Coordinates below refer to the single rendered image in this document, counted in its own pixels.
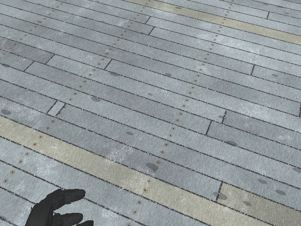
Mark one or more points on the robot left hand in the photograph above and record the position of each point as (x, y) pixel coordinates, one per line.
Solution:
(42, 214)

